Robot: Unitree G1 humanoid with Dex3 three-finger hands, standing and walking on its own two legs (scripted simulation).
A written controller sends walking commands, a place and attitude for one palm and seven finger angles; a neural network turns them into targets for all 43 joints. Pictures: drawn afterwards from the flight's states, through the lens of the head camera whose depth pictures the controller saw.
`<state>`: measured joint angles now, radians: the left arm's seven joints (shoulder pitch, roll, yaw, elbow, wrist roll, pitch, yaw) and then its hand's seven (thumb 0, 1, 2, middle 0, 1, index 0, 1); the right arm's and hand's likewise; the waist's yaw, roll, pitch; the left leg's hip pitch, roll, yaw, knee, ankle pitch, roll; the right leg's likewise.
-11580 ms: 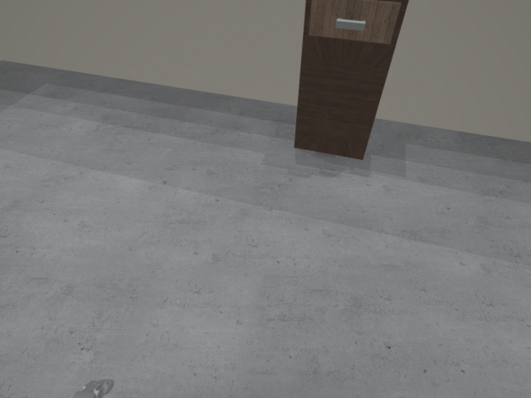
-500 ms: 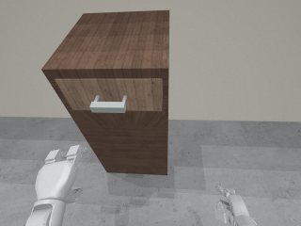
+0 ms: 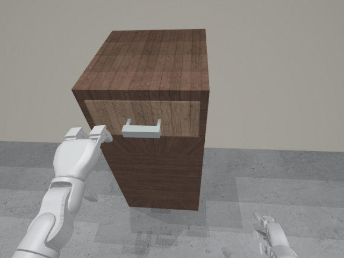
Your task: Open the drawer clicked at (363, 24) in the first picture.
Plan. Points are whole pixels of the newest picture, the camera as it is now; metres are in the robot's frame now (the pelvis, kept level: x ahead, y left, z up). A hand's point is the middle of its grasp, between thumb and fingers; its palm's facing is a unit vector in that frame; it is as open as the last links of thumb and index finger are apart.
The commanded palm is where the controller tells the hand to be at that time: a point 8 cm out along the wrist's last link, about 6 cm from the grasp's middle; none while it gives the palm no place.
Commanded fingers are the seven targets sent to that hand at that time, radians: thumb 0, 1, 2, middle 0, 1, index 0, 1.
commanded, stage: raise the hand with hooked fingers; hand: left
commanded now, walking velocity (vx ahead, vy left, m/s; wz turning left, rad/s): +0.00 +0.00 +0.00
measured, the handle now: (142, 126) +0.51 +0.17 -0.01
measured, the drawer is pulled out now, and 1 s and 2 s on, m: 0.00 0.00 0.00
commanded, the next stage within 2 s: move the hooked fingers above the handle in 0.56 s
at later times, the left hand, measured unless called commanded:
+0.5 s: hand (72, 162) +0.28 +0.26 +0.10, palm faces +0.09 -0.09 -0.99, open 13.8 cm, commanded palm +0.25 +0.27 +0.16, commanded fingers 0.00 -0.50 0.30 -0.30 -1.20 -0.30 -1.20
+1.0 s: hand (86, 151) +0.32 +0.25 +0.09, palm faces +0.06 -0.06 -1.00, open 13.8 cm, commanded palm +0.29 +0.25 +0.15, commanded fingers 0.00 -0.50 0.30 -0.30 -1.20 -0.30 -1.20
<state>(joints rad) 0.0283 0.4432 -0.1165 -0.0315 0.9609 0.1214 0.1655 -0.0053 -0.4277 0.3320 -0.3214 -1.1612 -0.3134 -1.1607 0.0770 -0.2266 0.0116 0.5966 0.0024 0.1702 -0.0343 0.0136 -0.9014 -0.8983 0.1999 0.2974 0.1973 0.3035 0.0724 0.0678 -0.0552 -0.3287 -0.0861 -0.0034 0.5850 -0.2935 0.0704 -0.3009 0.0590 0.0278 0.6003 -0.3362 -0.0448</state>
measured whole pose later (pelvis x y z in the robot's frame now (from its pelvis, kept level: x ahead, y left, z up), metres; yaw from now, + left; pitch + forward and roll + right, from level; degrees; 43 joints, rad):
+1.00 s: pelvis -0.02 +0.00 +0.01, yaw +1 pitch +3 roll +0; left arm -0.26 0.48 -0.10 0.23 0.95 0.03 0.11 0.00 -0.49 0.30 -0.32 -1.20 -0.32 -1.20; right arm 0.12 -0.23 0.02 0.63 0.02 0.15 -0.04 0.01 -0.90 -0.90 0.20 0.30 0.20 0.30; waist 0.07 0.06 0.00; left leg -0.33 -0.09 -0.02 0.50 -0.21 0.07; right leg -0.30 0.05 0.01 0.52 -0.27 -0.04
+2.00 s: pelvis +0.01 -0.01 +0.00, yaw +1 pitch +9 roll +0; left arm -0.51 0.36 -0.24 0.57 0.96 0.19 0.12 -0.01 -0.49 0.31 -0.32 -1.20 -0.31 -1.20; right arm 0.22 -0.24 -0.03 0.64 0.04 0.22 -0.04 0.01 -0.90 -0.90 0.20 0.30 0.20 0.30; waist 0.01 0.06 -0.10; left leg -0.46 -0.08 -0.03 0.61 -0.30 0.06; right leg -0.42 0.06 0.00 0.61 -0.35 -0.06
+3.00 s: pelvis +0.01 -0.01 -0.01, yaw +1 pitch +11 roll +0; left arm -0.64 0.30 -0.25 0.76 0.98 0.01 0.14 -0.01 -0.49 0.31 -0.32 -1.20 -0.31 -1.20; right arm 0.26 -0.23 -0.04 0.65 0.03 0.20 -0.05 0.01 -0.90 -0.90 0.20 0.30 0.20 0.30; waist -0.04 0.05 -0.12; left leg -0.51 -0.07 -0.02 0.64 -0.31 0.06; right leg -0.47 0.07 0.01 0.63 -0.35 -0.06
